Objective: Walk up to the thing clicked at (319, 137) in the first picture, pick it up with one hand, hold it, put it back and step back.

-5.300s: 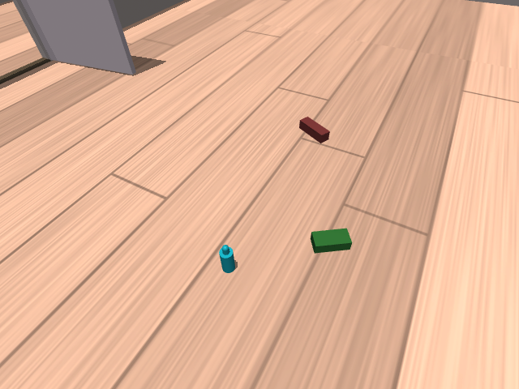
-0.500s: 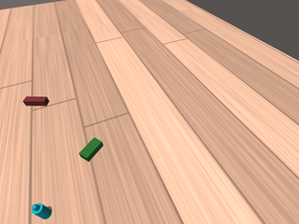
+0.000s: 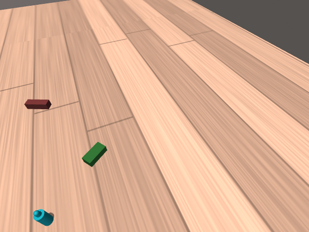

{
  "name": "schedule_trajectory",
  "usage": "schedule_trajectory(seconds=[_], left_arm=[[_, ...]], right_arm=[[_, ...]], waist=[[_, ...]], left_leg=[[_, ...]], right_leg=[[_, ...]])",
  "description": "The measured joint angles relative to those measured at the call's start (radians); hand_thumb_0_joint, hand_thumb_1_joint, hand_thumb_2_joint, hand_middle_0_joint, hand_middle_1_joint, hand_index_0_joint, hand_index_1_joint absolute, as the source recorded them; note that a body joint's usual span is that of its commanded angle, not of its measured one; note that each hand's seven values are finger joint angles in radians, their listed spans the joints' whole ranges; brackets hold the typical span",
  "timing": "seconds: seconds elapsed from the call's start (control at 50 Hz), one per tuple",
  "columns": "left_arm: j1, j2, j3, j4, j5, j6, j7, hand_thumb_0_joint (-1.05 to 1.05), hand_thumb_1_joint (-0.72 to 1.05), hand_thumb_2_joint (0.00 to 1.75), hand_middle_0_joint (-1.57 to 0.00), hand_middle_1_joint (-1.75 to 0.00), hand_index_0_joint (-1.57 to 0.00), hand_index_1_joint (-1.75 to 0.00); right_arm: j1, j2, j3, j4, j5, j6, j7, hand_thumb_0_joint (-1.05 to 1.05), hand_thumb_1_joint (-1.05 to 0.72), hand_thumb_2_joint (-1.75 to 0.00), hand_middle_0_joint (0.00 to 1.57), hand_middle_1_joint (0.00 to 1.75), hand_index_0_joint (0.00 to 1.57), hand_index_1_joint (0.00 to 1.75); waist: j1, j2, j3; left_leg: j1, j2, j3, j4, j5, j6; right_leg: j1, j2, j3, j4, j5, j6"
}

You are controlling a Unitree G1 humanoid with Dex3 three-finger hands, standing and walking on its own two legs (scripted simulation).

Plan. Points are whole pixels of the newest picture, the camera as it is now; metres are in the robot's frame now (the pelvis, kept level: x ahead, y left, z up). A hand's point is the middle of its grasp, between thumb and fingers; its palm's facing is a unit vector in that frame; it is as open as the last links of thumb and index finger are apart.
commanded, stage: stand
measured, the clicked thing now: (38, 104) +1.36 +1.14 -0.75
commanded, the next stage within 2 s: walk up in 0.70 s
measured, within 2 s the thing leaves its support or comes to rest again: neither
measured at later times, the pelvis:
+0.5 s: pelvis +0.00 +0.00 +0.00, yaw +0 degrees
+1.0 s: pelvis +0.06 -0.05 -0.02, yaw -2 degrees
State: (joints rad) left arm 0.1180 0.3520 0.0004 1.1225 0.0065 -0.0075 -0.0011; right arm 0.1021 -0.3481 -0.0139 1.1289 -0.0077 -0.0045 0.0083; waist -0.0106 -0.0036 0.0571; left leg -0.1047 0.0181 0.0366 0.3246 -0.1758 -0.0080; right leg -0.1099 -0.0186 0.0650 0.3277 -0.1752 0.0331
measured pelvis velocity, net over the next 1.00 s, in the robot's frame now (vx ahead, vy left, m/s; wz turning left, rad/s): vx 0.06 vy -0.05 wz -0.03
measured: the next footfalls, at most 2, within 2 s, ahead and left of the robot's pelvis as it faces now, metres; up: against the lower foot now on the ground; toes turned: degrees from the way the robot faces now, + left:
right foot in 0.98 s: +0.16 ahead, -0.18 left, +0.00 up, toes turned -6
left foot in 1.46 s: +0.41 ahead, +0.10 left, +0.00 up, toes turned +7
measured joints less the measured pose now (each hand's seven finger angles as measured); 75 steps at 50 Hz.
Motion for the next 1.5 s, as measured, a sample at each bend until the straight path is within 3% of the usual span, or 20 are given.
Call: schedule_trajectory(seconds=[0.7,0.72,0.76,0.8,0.86,0.92,0.96,1.0,1.04,1.08,1.14,1.24,1.34,1.44,1.46,1.5], left_arm=[[0.009,0.0,-0.005,-0.013,0.0,0.0,-0.001,0.01,0.91,0.9,-0.2,-0.3,-0.21,-0.3],[0.014,0.0,0.003,-0.019,0.004,0.0,-0.009,0.01,0.91,0.9,-0.2,-0.3,-0.21,-0.3],[0.038,0.01,0.021,-0.034,0.015,-0.002,-0.029,0.01,0.91,0.9,-0.2,-0.3,-0.21,-0.3],[0.062,0.024,0.037,-0.043,0.025,0.003,-0.043,0.01,0.91,0.9,-0.2,-0.3,-0.21,-0.3],[0.068,0.057,0.053,-0.056,0.025,-0.002,-0.059,0.01,0.91,0.9,-0.2,-0.3,-0.21,-0.3],[0.074,0.092,0.073,-0.079,0.022,-0.013,-0.073,0.01,0.91,0.9,-0.2,-0.3,-0.21,-0.3],[0.083,0.103,0.084,-0.092,0.02,-0.023,-0.077,0.01,0.91,0.9,-0.2,-0.29,-0.2,-0.3],[0.098,0.105,0.096,-0.105,0.02,-0.045,-0.07,0.01,0.91,0.9,-0.2,-0.29,-0.2,-0.3],[0.112,0.088,0.103,-0.122,0.03,-0.059,-0.055,0.01,0.91,0.9,-0.2,-0.29,-0.2,-0.3],[0.135,0.066,0.094,-0.13,0.03,-0.055,-0.048,0.01,0.91,0.9,-0.2,-0.29,-0.2,-0.3],[0.172,0.041,0.079,-0.127,0.019,-0.056,-0.045,0.01,0.91,0.9,-0.2,-0.29,-0.2,-0.3],[0.205,0.03,0.071,-0.129,0.01,-0.065,-0.038,0.01,0.9,0.9,-0.2,-0.3,-0.21,-0.3],[0.205,0.03,0.076,-0.156,0.011,-0.076,-0.038,0.01,0.9,0.9,-0.2,-0.3,-0.21,-0.3],[0.201,0.049,0.072,-0.188,0.009,-0.073,-0.042,0.01,0.9,0.9,-0.2,-0.3,-0.21,-0.3],[0.202,0.056,0.07,-0.191,0.008,-0.069,-0.04,0.01,0.9,0.9,-0.2,-0.3,-0.21,-0.3],[0.19,0.065,0.069,-0.188,0.002,-0.053,-0.031,0.01,0.9,0.9,-0.2,-0.3,-0.21,-0.3]], right_arm=[[0.007,-0.004,0.003,-0.006,0.0,-0.002,0.0,0.0,-0.91,-0.9,0.2,0.3,0.21,0.3],[0.013,-0.003,-0.005,-0.014,-0.004,-0.003,0.006,0.0,-0.91,-0.9,0.2,0.3,0.21,0.3],[0.04,-0.004,-0.025,-0.035,-0.015,-0.015,0.024,0.0,-0.91,-0.9,0.2,0.3,0.21,0.3],[0.066,-0.009,-0.044,-0.058,-0.021,-0.026,0.036,0.0,-0.9,-0.9,0.21,0.3,0.21,0.3],[0.101,-0.025,-0.066,-0.086,-0.027,-0.041,0.04,0.0,-0.9,-0.9,0.21,0.3,0.21,0.3],[0.132,-0.041,-0.078,-0.096,-0.032,-0.034,0.049,0.0,-0.9,-0.9,0.21,0.3,0.21,0.3],[0.15,-0.061,-0.087,-0.096,-0.033,-0.021,0.053,0.0,-0.9,-0.9,0.21,0.3,0.21,0.3],[0.165,-0.085,-0.092,-0.096,-0.036,-0.003,0.049,0.0,-0.9,-0.9,0.21,0.3,0.21,0.3],[0.173,-0.099,-0.094,-0.091,-0.032,0.019,0.038,0.0,-0.9,-0.9,0.2,0.3,0.21,0.3],[0.173,-0.103,-0.09,-0.091,-0.022,0.027,0.04,0.01,-0.91,-0.9,0.2,0.3,0.2,0.3],[0.157,-0.102,-0.08,-0.108,-0.004,0.008,0.052,0.01,-0.91,-0.9,0.2,0.3,0.2,0.3],[0.157,-0.083,-0.069,-0.15,-0.004,-0.008,0.075,0.0,-0.91,-0.9,0.2,0.3,0.2,0.3],[0.156,-0.075,-0.066,-0.168,-0.018,-0.001,0.089,0.0,-0.91,-0.9,0.2,0.3,0.2,0.3],[0.139,-0.071,-0.066,-0.18,-0.028,-0.002,0.091,0.0,-0.91,-0.9,0.2,0.3,0.2,0.3],[0.129,-0.065,-0.068,-0.184,-0.03,-0.007,0.088,0.0,-0.91,-0.9,0.2,0.3,0.21,0.3],[0.102,-0.047,-0.072,-0.205,-0.037,-0.029,0.078,0.0,-0.91,-0.9,0.2,0.3,0.21,0.3]], waist=[[0.002,0.004,-0.001],[0.002,0.003,-0.005],[0.006,-0.005,-0.026],[0.006,-0.002,-0.046],[-0.012,0.01,-0.029],[-0.016,-0.001,-0.008],[-0.016,0.007,-0.003],[-0.012,0.035,-0.003],[-0.001,0.068,-0.01],[0.02,0.082,-0.019],[0.033,0.096,-0.023],[0.036,0.08,-0.022],[0.034,0.056,-0.002],[0.036,0.029,0.019],[0.037,0.011,0.024],[0.038,-0.045,0.051]], left_leg=[[-0.006,-0.002,-0.006,0.005,-0.005,0.0],[-0.013,-0.002,-0.005,0.022,-0.032,0.007],[-0.024,-0.006,0.003,0.064,-0.123,0.027],[-0.019,0.002,0.015,0.059,-0.129,0.041],[0.011,0.024,0.009,0.025,-0.063,0.051],[0.044,0.035,0.017,0.029,-0.089,0.023],[0.051,0.049,0.017,0.081,-0.137,0.009],[0.012,0.076,-0.004,0.239,-0.265,0.031],[-0.096,0.042,-0.098,0.502,-0.348,0.039],[-0.189,-0.006,-0.12,0.668,-0.306,0.039],[-0.3,-0.02,-0.116,0.735,-0.183,0.034],[-0.408,0.001,-0.134,0.637,-0.033,-0.002],[-0.424,0.046,-0.123,0.452,0.014,-0.011],[-0.355,0.074,-0.032,0.267,0.003,0.018],[-0.337,0.06,-0.016,0.252,0.05,0.021],[-0.316,0.02,0.026,0.293,0.013,0.022]], right_leg=[[-0.004,-0.002,-0.006,0.005,-0.007,0.0],[-0.012,-0.001,-0.006,0.025,-0.037,-0.008],[-0.052,-0.004,-0.004,0.127,-0.187,-0.034],[-0.127,-0.002,-0.028,0.282,-0.26,-0.042],[-0.202,-0.003,-0.057,0.378,-0.272,-0.047],[-0.238,-0.031,-0.071,0.337,-0.243,-0.044],[-0.221,-0.04,-0.091,0.264,-0.165,-0.045],[-0.196,-0.024,-0.116,0.239,-0.03,-0.042],[-0.19,-0.007,-0.146,0.291,-0.067,-0.048],[-0.147,-0.001,-0.153,0.264,-0.092,-0.057],[-0.057,0.014,-0.158,0.15,-0.067,-0.057],[0.049,0.031,-0.175,0.028,-0.064,-0.065],[0.119,0.032,-0.197,-0.004,-0.118,-0.054],[0.17,0.013,-0.222,0.059,-0.241,-0.02],[0.17,-0.007,-0.221,0.098,-0.28,-0.013],[0.109,-0.076,-0.191,0.302,-0.319,-0.039]])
